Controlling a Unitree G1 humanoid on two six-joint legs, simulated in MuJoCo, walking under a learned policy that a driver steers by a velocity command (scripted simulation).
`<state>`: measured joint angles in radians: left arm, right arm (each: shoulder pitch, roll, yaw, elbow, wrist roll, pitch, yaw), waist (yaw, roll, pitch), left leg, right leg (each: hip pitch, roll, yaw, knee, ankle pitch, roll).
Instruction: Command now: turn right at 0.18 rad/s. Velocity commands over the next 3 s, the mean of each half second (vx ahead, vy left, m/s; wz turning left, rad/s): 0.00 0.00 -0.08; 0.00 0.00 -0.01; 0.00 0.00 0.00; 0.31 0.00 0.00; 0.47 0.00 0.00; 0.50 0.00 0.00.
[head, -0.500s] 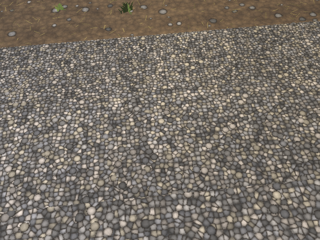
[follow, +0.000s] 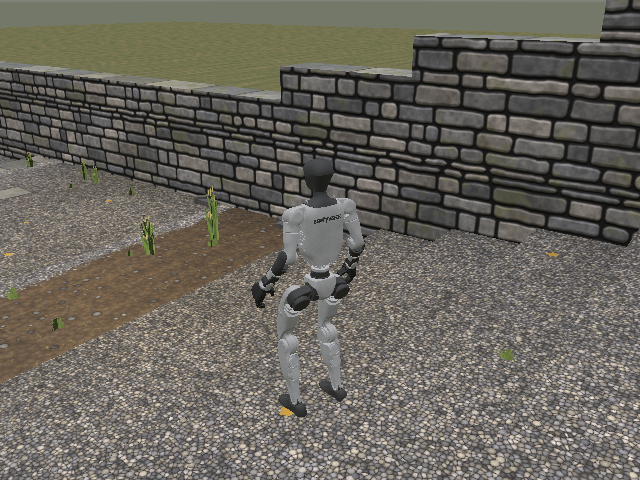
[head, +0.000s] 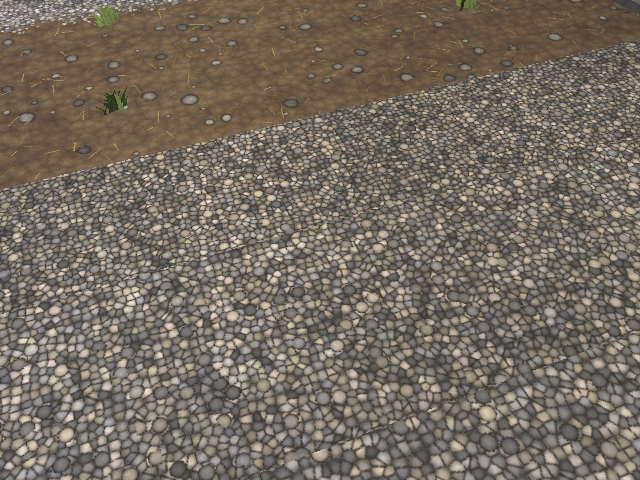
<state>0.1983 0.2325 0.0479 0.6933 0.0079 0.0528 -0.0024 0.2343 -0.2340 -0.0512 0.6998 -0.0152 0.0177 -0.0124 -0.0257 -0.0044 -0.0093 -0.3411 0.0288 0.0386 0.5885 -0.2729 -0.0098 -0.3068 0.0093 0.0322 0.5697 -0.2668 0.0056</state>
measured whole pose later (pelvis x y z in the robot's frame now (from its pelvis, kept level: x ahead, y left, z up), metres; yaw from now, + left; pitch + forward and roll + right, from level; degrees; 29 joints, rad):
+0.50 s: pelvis +0.04 -0.01 +0.00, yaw -1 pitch -1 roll +0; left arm 0.20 0.18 0.05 0.85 0.00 0.04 0.00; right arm 0.28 -0.23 -0.06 0.76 -0.01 0.01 -0.02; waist -0.02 0.01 0.01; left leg -0.21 0.06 0.04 0.54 -0.31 -0.05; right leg -0.19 0.04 0.04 0.55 -0.34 -0.03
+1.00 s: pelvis +0.04 -0.01 +0.01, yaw -1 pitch -2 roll +0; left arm 0.22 0.18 0.06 1.05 -0.01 0.03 0.03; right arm 0.31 -0.20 -0.07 0.94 0.00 0.01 -0.05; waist -0.02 0.00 0.03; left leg -0.16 0.06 0.05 0.51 -0.30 -0.05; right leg -0.15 0.04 0.04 0.52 -0.33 -0.03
